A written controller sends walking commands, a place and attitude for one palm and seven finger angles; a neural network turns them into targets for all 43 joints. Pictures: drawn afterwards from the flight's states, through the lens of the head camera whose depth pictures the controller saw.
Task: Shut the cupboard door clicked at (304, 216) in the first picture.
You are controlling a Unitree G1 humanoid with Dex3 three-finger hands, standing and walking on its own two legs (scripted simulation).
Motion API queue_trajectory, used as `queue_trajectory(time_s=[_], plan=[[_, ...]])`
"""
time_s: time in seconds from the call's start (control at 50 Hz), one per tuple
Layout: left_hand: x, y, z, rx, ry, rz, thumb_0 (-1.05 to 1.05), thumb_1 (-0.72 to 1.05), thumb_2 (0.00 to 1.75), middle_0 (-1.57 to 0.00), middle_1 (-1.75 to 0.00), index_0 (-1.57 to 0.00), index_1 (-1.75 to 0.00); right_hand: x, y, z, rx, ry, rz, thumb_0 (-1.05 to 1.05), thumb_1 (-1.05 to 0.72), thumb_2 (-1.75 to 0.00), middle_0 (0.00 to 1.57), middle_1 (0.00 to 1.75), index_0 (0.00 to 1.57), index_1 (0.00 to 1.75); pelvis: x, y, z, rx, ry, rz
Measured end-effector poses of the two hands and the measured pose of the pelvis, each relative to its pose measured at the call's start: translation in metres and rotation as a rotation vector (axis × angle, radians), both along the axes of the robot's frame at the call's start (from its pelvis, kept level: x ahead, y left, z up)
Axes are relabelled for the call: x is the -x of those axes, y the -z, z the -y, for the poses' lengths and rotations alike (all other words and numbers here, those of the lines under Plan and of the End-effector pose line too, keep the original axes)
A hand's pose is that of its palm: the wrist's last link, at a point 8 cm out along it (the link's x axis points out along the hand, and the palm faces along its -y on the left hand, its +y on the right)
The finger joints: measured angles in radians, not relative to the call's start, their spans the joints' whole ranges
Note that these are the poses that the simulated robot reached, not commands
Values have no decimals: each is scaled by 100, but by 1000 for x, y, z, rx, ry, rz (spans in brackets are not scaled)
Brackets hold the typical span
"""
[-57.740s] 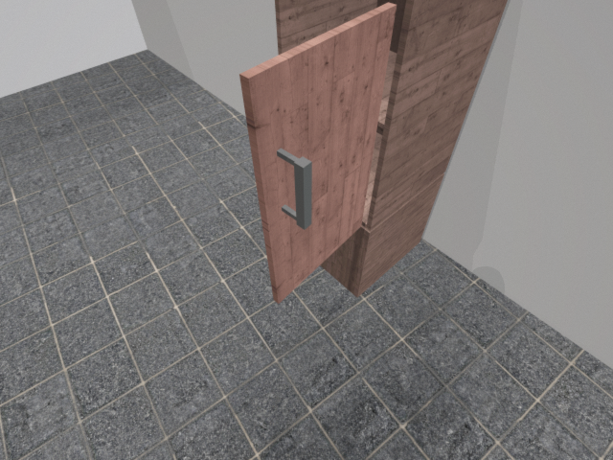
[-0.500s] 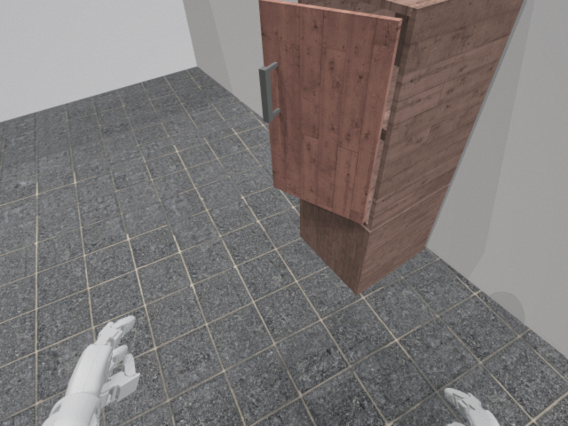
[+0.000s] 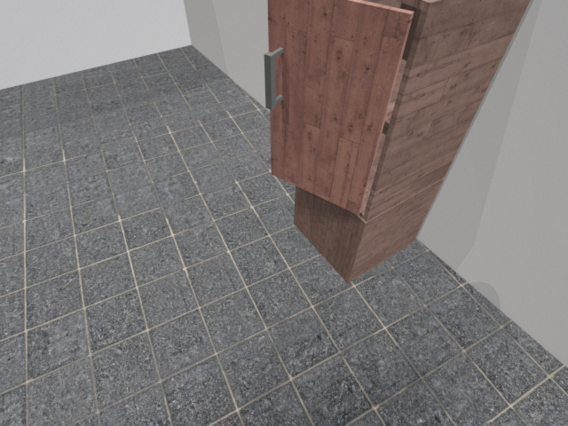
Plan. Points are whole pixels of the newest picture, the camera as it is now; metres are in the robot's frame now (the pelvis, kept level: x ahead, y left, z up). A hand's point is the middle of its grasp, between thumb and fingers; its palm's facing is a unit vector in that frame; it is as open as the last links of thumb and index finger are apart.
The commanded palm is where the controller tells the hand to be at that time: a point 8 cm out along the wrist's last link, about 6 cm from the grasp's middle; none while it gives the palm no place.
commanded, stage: let the arm hang, fingers relaxed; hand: left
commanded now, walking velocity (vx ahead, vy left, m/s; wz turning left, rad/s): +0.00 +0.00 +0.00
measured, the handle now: (274, 79) +0.93 +0.08 +0.03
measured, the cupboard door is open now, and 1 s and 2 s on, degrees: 22 22 22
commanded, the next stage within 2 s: look to check the result in 0.44 s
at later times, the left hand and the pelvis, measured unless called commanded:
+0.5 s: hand out of the picture +0.00 +0.17 -0.18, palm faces +0.01 -0.98 -0.17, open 7.4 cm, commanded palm none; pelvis +0.00 +0.00 +0.00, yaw +0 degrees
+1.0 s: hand out of the picture +0.03 +0.20 -0.17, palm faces -0.01 -0.97 -0.26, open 7.4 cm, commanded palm none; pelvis +0.02 -0.01 +0.00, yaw +0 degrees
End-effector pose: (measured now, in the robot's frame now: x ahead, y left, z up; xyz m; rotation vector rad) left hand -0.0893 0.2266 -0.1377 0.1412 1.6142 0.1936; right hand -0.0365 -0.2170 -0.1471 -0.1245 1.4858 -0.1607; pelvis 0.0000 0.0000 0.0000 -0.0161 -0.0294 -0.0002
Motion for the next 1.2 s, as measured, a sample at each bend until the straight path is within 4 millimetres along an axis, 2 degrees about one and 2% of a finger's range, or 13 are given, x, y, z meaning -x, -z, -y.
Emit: queue_trajectory(time_s=[0.14,0.26,0.34,0.46,0.68,0.86,1.06,1.2], plan=[[-31,8,7,17,19,101,0,91,90,-19,-30,-20,-29,-12,2,-4,-5,8,56,1,-91,-89,20,30,20,30,1,0,-1,-3,6,3],[-64,12,15,43,40,194,0,91,90,-19,-30,-20,-29,-21,-1,-1,8,10,95,1,-91,-89,20,30,20,30,1,0,-1,-4,7,3],[-79,13,17,52,53,228,0,91,90,-20,-30,-20,-29,-23,-3,1,18,12,104,0,-91,-89,20,30,20,30,0,0,-1,-4,8,4],[-86,11,11,43,61,228,0,91,90,-20,-30,-20,-29,-21,-5,6,28,12,87,0,-91,-90,20,30,20,30,-1,-1,-1,-5,7,0],[-80,5,-10,-12,63,175,0,91,90,-20,-30,-20,-29,-26,-6,18,45,0,61,1,-91,-89,20,30,20,30,-7,-2,0,-6,6,2],[-93,0,-20,-40,74,182,0,91,90,-20,-30,-20,-29,-52,-9,34,70,-26,100,1,-91,-89,20,30,20,30,-13,-3,3,-9,5,3],[-126,-3,-22,-50,99,243,0,91,90,-20,-30,-20,-29,-89,-15,51,96,-54,163,1,-91,-89,20,30,20,30,-21,-4,8,-11,4,3],[-148,-4,-20,-59,96,280,0,91,90,-20,-30,-20,-30,-105,-17,57,103,-72,176,1,-91,-89,20,30,20,30,-27,-4,11,-12,-13,-5]])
